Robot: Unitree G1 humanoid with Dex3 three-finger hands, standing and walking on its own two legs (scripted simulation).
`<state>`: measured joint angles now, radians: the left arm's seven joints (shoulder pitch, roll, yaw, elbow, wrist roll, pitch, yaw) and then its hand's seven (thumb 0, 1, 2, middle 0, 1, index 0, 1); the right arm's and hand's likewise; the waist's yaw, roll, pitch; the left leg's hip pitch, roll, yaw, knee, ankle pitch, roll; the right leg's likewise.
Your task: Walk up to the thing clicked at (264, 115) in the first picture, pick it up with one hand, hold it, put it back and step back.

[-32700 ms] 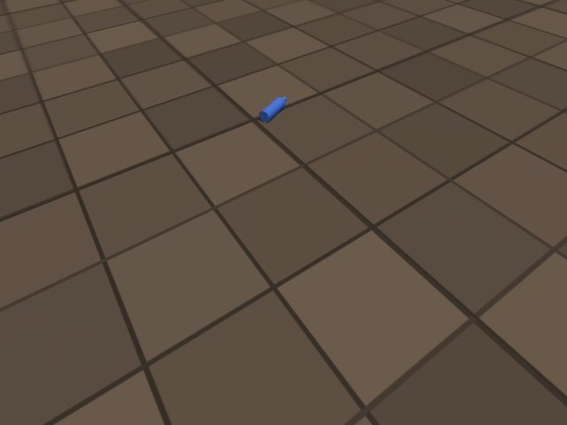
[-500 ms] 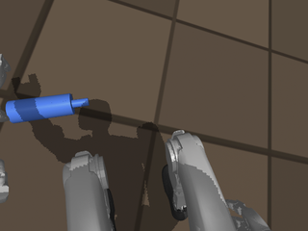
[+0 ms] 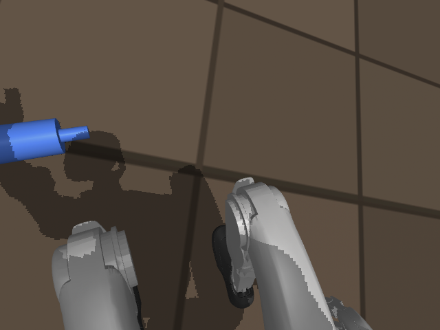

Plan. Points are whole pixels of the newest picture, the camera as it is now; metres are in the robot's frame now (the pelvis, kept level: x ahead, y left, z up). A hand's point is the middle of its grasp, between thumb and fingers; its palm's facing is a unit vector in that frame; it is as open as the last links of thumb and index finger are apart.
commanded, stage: home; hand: left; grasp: from above
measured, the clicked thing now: (23, 141) +0.51 +0.29 -0.28
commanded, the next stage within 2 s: none
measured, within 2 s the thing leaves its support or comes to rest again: neither
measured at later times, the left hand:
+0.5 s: hand out of the picture +0.37 +0.31 +0.02, palm faces -0.29 -0.59 -0.75, open 8.8 cm
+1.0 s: hand out of the picture +0.26 +0.22 +0.23, palm faces +0.12 -0.94 -0.31, open 7.4 cm
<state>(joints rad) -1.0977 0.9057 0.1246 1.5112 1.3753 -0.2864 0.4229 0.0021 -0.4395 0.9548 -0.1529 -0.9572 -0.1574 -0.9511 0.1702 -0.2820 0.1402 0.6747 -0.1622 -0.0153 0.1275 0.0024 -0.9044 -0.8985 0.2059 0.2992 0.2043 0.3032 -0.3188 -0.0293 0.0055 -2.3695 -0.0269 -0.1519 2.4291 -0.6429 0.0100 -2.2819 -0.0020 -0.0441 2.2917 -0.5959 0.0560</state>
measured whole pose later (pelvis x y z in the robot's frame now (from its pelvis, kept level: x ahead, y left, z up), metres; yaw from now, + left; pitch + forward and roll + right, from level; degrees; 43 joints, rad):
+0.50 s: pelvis +0.01 +0.00 +0.13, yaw +4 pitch +35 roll -8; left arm -0.40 0.58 0.10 0.55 0.58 0.00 -0.04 0.00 0.62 0.83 -0.21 -0.34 -0.21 -0.34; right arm 0.17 -0.31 -0.02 0.60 -0.02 0.05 0.08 0.01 -0.90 -0.90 0.21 0.30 0.20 0.30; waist -0.09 0.03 -0.18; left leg -1.98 0.00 -0.10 2.04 -0.67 0.01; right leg -1.92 -0.03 -0.03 1.93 -0.62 0.06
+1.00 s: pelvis +0.05 -0.01 +0.31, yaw +8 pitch +20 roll -4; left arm 0.16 0.29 0.06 0.15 0.02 0.36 0.07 0.01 0.90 0.90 -0.21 -0.30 -0.21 -0.30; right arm 0.19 -0.20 0.05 0.55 0.04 -0.10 -0.09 0.01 -0.90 -0.90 0.21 0.30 0.21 0.30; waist -0.08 0.03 -0.19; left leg -1.18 0.03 -0.08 1.40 -0.57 -0.02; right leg -1.14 -0.02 -0.04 1.32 -0.53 0.03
